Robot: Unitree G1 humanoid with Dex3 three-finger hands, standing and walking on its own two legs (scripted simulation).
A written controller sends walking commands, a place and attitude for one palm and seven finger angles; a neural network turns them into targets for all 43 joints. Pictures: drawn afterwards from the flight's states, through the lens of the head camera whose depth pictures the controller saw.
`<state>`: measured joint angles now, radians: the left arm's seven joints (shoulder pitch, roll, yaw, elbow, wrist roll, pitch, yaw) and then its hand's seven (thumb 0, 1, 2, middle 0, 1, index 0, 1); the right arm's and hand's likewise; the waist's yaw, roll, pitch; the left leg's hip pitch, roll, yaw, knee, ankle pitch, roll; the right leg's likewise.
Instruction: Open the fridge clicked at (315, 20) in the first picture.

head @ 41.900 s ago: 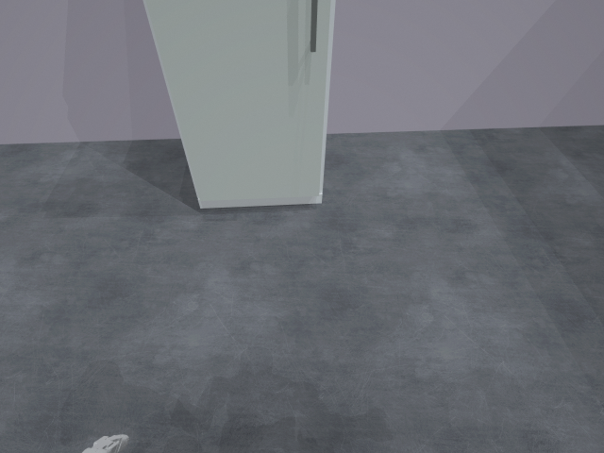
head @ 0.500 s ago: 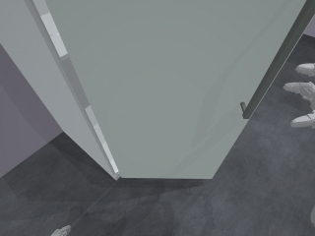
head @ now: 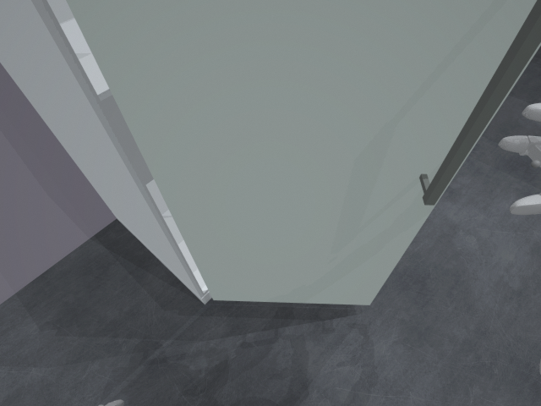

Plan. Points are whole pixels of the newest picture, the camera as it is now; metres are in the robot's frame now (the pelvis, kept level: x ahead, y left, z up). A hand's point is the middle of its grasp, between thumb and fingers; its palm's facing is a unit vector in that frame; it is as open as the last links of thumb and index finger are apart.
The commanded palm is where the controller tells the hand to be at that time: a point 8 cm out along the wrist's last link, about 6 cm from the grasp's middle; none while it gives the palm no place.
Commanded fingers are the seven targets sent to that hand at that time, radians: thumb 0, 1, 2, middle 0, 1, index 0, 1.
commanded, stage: move the hooked fingers beside the handle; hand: right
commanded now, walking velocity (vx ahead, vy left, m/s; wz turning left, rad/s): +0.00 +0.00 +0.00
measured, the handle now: (472, 111) +0.49 -0.19 +0.19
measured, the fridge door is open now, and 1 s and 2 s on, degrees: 51 51 49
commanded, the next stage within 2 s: feel for the door with the fingertips in 0.46 s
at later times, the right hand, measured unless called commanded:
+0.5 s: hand (516, 157) +0.44 -0.25 +0.16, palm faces -0.07 +1.00 +0.00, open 14.0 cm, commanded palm +0.42 -0.31 +0.16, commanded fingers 0.00 0.50 -0.30 0.30 1.20 0.30 1.20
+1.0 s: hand (496, 160) +0.44 -0.23 +0.15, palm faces -0.09 +1.00 +0.01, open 14.0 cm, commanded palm +0.42 -0.29 +0.16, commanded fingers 0.00 0.50 -0.30 0.30 1.20 0.30 1.20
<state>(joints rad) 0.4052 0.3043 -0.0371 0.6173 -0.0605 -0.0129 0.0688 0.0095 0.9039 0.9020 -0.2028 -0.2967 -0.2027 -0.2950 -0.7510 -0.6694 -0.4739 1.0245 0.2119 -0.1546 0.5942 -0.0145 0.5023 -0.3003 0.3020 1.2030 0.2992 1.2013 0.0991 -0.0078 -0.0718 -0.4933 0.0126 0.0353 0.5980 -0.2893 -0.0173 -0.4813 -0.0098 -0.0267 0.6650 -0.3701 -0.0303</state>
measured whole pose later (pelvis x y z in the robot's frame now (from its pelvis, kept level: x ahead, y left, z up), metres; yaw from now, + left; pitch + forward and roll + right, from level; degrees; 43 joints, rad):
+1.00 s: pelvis +0.00 +0.01 +0.00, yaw -1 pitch +9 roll +1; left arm 0.37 0.29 -0.04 0.61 -0.07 -0.02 0.08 0.01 0.90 0.90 -0.20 -0.30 -0.20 -0.29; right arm -0.76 -0.58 -0.39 0.99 0.21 -0.13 0.51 -0.01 0.50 -0.30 0.30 1.20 0.30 1.20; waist 0.10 -0.01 -0.07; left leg -0.46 0.00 0.05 0.59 -0.29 0.00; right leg -0.45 -0.02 -0.01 0.65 -0.37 -0.02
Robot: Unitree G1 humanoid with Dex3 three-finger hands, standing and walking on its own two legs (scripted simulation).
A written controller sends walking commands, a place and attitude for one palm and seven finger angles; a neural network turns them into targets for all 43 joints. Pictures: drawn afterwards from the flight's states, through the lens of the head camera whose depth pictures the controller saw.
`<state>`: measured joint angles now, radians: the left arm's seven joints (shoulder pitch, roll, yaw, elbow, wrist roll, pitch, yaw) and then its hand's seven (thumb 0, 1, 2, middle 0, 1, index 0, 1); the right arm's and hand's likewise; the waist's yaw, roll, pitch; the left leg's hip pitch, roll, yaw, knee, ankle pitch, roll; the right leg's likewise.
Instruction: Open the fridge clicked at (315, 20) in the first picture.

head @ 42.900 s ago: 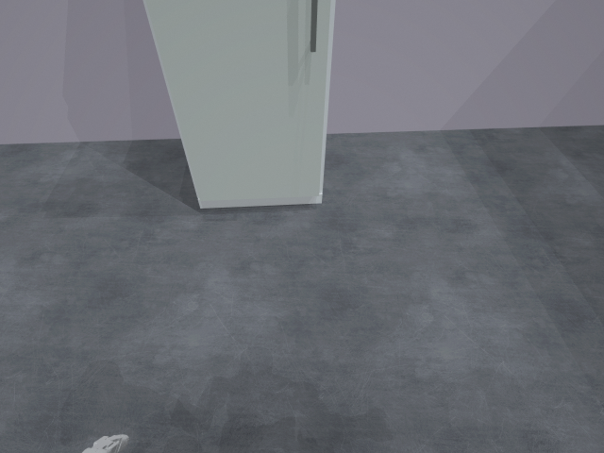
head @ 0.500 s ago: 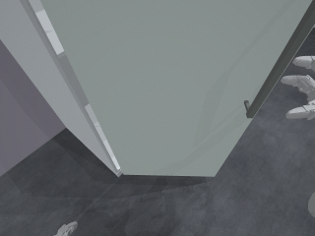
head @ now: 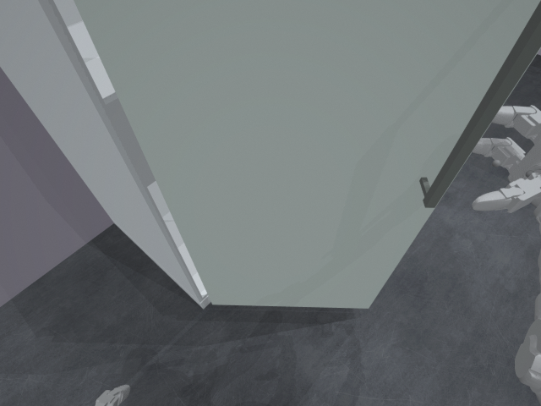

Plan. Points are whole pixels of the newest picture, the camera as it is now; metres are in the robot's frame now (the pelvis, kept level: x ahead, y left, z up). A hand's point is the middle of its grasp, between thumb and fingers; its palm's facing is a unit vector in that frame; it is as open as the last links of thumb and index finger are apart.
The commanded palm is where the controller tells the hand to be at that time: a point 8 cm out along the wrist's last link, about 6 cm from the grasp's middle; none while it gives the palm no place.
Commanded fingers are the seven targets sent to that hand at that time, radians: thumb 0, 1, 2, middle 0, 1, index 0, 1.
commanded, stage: feel for the door with the fingertips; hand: right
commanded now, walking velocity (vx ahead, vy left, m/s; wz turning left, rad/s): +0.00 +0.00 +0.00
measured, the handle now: (472, 115) +0.49 -0.20 +0.18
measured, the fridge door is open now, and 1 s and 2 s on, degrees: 51 49 51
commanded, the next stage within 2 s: slide the fingers in behind the handle in 0.58 s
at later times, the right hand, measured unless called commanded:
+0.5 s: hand (494, 151) +0.46 -0.23 +0.15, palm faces -0.09 +1.00 +0.00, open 13.9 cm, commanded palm +0.44 -0.28 +0.16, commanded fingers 0.00 0.50 -0.30 0.30 1.20 0.30 1.20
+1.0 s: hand (498, 156) +0.45 -0.24 +0.15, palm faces -0.08 +1.00 +0.01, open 14.0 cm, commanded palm +0.43 -0.29 +0.16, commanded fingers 0.00 0.50 -0.30 0.30 1.20 0.30 1.20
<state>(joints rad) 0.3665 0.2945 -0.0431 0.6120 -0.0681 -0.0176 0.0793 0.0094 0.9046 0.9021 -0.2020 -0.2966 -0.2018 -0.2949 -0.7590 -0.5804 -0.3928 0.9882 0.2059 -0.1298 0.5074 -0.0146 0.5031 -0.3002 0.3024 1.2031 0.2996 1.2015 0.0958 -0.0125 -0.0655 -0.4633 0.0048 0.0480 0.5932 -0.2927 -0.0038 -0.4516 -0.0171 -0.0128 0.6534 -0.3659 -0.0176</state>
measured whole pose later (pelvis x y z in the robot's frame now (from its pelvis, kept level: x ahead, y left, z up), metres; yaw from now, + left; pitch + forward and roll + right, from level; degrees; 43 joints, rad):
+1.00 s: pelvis -0.01 +0.00 +0.00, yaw +1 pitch +10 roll +1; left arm 0.40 0.29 -0.05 0.62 -0.07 0.00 0.08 0.01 0.90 0.90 -0.20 -0.30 -0.20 -0.29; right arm -0.81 -0.61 -0.41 1.07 0.19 -0.17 0.49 -0.01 0.50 -0.30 0.30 1.20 0.30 1.20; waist 0.11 -0.01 -0.07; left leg -0.49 0.00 0.03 0.60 -0.28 -0.01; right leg -0.47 -0.02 -0.02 0.66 -0.36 -0.02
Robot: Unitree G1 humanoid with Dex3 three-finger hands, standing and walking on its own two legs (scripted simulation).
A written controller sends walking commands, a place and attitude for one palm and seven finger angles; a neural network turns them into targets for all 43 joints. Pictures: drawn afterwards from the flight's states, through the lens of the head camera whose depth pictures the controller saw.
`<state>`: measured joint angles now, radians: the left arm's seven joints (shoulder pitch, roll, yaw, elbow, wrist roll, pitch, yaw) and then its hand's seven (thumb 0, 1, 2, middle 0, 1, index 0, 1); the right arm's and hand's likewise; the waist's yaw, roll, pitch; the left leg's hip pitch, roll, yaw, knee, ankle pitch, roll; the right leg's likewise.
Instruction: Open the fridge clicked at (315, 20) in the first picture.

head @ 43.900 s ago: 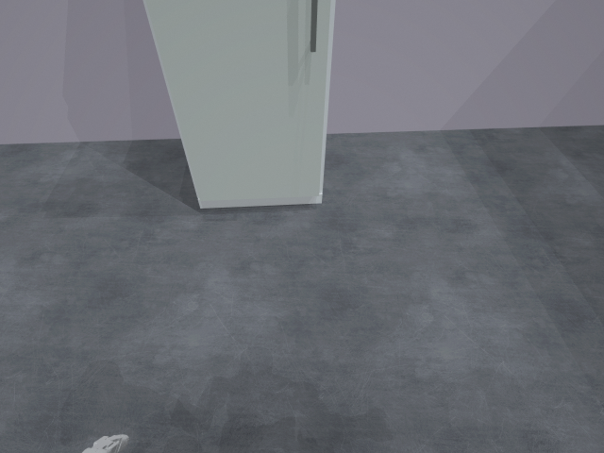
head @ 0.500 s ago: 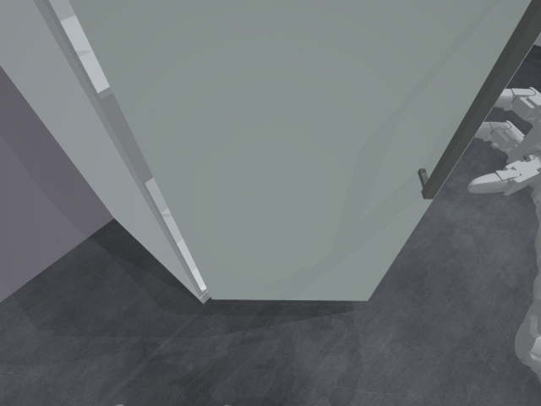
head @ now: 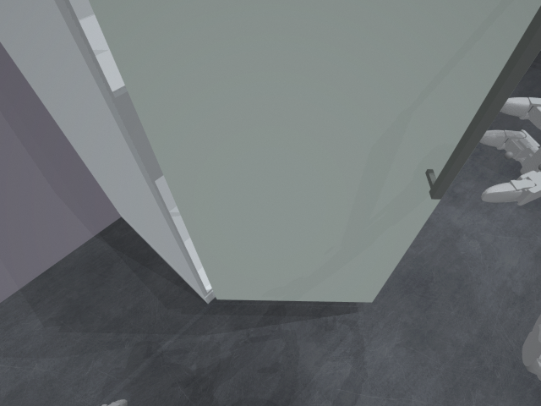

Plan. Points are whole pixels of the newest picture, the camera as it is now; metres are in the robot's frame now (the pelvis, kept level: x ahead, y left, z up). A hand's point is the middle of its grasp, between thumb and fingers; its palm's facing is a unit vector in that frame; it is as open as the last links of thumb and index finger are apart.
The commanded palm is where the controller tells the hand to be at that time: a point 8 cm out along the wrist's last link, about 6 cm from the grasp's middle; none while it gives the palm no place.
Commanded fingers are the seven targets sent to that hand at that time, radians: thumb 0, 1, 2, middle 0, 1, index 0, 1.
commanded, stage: slide the fingers in behind the handle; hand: right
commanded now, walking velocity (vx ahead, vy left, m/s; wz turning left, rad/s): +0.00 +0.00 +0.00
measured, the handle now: (480, 106) +0.51 -0.20 +0.19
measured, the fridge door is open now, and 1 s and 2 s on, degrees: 49 51 51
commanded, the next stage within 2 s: grip the handle and tug to test in 1.50 s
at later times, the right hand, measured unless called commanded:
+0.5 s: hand (490, 155) +0.45 -0.22 +0.15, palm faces -0.09 +1.00 +0.02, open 14.0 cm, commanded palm +0.42 -0.27 +0.16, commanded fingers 0.00 0.50 -0.30 0.30 1.20 0.30 1.20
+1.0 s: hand (489, 166) +0.43 -0.21 +0.16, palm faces -0.05 +1.00 +0.01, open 14.3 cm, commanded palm +0.41 -0.25 +0.16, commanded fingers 0.00 0.50 -0.30 0.30 1.20 0.30 1.20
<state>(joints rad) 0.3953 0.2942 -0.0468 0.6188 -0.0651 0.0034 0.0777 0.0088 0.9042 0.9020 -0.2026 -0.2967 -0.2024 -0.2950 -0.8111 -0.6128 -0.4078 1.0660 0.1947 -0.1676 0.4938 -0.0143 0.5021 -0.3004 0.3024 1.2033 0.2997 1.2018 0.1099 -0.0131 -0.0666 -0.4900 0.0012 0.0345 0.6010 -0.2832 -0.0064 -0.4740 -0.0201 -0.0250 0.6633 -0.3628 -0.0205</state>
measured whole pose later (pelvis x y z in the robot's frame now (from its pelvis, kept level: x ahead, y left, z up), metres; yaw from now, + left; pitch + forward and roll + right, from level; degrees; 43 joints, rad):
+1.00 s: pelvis +0.00 +0.00 +0.00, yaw -1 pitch +6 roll +1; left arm 0.34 0.28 -0.04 0.63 -0.07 -0.03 0.08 0.01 0.90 0.90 -0.20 -0.30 -0.20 -0.29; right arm -0.70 -0.46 -0.29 0.86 0.23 -0.10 0.37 -0.01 0.50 -0.30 0.25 1.18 0.25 1.19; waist 0.06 -0.02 -0.06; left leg -0.40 0.01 0.05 0.58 -0.28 -0.01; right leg -0.39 -0.01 -0.01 0.64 -0.35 -0.02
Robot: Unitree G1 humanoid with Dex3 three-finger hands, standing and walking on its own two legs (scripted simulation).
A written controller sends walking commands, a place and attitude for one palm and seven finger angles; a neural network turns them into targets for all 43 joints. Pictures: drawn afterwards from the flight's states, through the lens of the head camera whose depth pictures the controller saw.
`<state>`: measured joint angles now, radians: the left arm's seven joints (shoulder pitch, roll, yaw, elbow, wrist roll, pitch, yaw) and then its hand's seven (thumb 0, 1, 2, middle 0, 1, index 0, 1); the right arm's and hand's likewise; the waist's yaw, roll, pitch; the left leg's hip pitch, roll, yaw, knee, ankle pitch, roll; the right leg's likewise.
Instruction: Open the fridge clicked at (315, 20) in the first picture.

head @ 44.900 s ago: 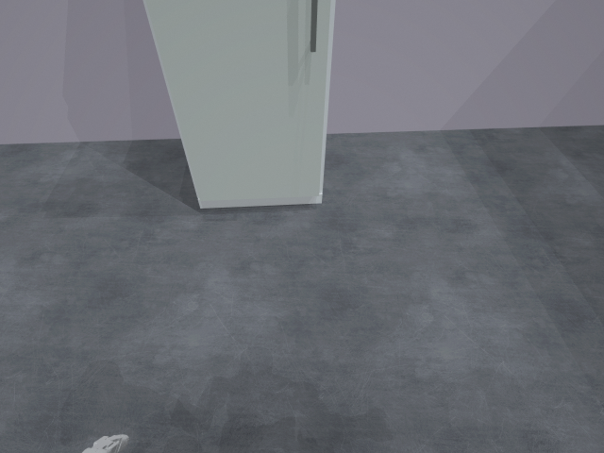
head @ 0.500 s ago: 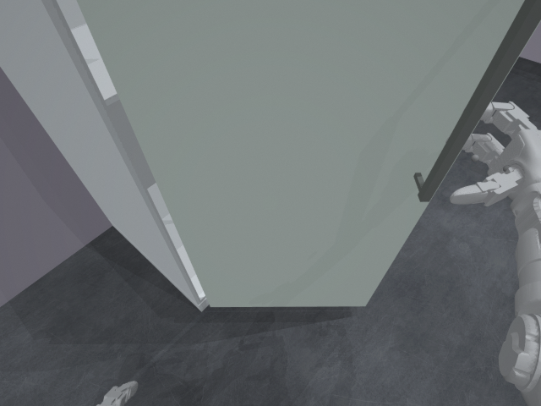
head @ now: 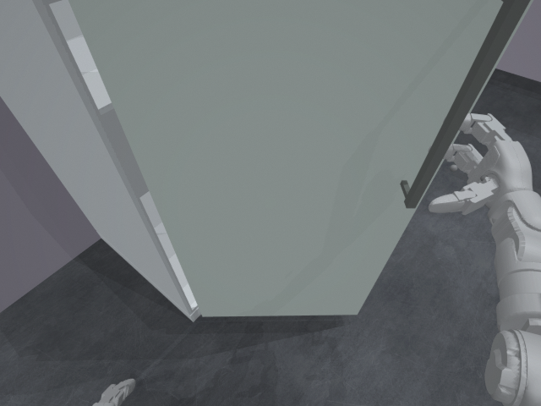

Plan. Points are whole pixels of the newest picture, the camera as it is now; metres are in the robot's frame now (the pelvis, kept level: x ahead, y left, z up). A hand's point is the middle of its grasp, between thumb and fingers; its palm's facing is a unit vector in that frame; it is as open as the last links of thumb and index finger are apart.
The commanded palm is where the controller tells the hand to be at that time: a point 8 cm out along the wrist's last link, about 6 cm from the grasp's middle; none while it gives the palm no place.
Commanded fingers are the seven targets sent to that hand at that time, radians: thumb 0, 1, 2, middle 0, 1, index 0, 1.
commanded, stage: slide the fingers in behind the handle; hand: right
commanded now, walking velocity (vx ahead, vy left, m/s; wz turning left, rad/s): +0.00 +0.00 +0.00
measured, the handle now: (444, 120) +0.50 -0.20 +0.18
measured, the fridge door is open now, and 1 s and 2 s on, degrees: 51 51 54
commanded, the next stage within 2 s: grip the handle and tug to test in 0.50 s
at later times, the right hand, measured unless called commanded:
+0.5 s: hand (448, 165) +0.43 -0.19 +0.16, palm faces -0.09 +1.00 +0.01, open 14.0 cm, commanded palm +0.42 -0.24 +0.15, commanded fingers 0.00 0.50 -0.30 0.30 1.20 0.30 1.20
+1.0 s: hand (440, 164) +0.43 -0.18 +0.16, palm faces -0.10 +0.99 +0.01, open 10.2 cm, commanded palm +0.42 -0.24 +0.15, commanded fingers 0.00 -0.48 -0.72 0.41 1.34 0.41 1.34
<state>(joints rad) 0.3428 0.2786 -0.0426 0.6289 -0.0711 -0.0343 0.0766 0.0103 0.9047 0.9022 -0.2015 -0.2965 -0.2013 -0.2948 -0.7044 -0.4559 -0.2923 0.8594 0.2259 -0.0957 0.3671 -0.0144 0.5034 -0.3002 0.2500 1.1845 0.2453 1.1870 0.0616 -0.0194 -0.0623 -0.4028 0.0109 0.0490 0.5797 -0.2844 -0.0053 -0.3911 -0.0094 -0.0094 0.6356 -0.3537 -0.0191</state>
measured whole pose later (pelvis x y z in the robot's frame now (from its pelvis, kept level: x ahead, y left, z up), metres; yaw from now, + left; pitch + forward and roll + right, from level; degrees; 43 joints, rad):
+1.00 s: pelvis -0.01 +0.00 +0.00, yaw +1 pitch +7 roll +1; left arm 0.35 0.28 -0.05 0.63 -0.07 -0.04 0.08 0.01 0.90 0.90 -0.20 -0.30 -0.20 -0.29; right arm -0.75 -0.45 -0.30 0.93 0.21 -0.12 0.37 -0.01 -0.04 -0.53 0.36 1.28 0.36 1.28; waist 0.08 -0.02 -0.06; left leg -0.43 0.01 0.04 0.59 -0.27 0.00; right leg -0.41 -0.01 -0.02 0.64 -0.34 -0.02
